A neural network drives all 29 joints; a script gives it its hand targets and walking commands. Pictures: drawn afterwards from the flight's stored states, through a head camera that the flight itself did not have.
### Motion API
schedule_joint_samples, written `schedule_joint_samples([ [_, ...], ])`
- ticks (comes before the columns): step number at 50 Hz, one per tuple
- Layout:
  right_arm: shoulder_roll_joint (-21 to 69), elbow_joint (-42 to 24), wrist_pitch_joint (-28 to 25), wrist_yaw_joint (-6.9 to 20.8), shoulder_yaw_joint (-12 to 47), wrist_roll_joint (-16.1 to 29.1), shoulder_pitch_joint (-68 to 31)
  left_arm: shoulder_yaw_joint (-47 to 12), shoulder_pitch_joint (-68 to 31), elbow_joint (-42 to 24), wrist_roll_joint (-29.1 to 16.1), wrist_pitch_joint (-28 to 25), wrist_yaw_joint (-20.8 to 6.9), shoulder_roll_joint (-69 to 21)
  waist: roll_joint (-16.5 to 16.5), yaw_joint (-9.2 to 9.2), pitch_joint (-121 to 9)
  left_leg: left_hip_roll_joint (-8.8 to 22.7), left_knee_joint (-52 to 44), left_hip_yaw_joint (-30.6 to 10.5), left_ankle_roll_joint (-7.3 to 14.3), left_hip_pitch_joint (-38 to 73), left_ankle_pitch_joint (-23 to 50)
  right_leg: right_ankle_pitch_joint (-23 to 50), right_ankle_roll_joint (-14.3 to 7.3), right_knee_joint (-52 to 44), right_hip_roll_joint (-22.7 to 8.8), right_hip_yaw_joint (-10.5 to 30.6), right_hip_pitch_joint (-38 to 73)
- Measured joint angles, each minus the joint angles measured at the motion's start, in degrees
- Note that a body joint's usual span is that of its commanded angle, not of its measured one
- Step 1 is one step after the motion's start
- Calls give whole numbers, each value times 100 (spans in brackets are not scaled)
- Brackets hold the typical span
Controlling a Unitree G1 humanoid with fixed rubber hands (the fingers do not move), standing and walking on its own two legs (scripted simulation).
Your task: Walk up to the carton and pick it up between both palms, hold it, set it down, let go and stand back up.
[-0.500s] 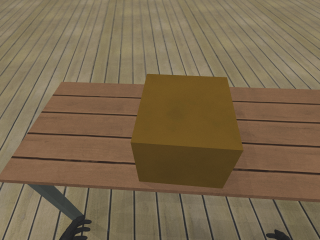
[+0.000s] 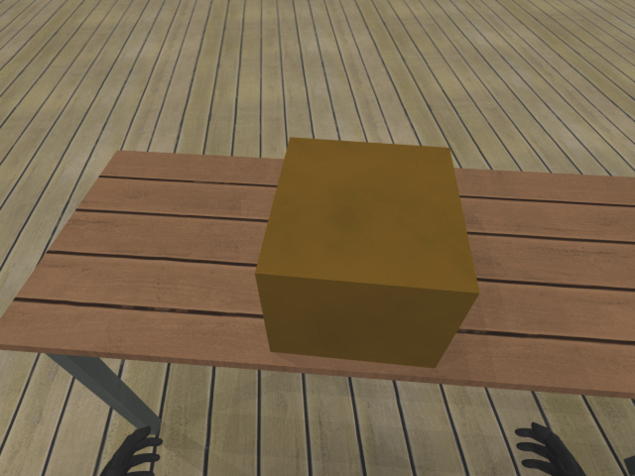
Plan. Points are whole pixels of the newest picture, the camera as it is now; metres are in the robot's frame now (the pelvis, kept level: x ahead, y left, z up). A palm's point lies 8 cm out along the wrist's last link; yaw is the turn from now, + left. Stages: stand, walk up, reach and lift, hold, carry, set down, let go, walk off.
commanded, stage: reach and lift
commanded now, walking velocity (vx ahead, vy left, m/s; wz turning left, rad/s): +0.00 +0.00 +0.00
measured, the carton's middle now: (360, 249) +0.45 -0.01 +0.00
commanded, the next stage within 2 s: none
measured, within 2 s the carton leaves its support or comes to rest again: neither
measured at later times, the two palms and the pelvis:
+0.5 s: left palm (148, 413) +0.20 +0.25 -0.04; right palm (560, 459) +0.18 -0.24 -0.03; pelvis +0.02 +0.02 +0.02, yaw -5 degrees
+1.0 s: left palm (159, 391) +0.21 +0.24 -0.01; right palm (565, 447) +0.18 -0.24 -0.01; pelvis +0.04 +0.02 +0.02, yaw -6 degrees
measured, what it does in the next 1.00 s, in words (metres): stands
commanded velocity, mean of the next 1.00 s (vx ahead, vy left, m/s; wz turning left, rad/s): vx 0.00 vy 0.00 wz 0.00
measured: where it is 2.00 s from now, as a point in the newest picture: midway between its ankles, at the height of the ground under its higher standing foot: outside the picture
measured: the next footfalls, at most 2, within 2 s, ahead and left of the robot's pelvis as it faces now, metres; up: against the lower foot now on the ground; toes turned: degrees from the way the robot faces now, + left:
none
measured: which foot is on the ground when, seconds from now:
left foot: down 0.00-1.00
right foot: down 0.00-1.00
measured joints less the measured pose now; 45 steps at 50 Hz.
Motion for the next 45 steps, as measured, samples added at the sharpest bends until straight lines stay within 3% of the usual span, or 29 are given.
schedule_joint_samples([
  [4, 172, 409, -442, 84, 58, -63, -384, 95, -293, -279, -87, 298, 68, -52, -102, -62, 114, 115, -374, 201, -25, 383, 148, 172, -36, -306, 98, 173, 276],
  [13, 173, -227, -413, 152, 302, 235, -62, 235, -497, -361, -120, 88, 84, -321, -171, -82, 26, 144, -1397, 440, 38, 1194, 540, 580, 10, -1237, 134, 378, 968],
  [31, 73, -469, -896, 426, 362, 849, 162, -42, 134, -678, -244, -1212, 396, -812, -4, 36, -126, 96, -1763, 692, 198, 1436, 533, 800, 176, -1874, 94, 617, 1256],
  [45, -52, -676, -1422, 476, 623, 1633, 439, -158, 350, -711, -431, -2214, 392, -875, 11, 72, -241, 135, -1796, 735, 176, 1562, 464, 763, 156, -1929, 140, 679, 1369],
])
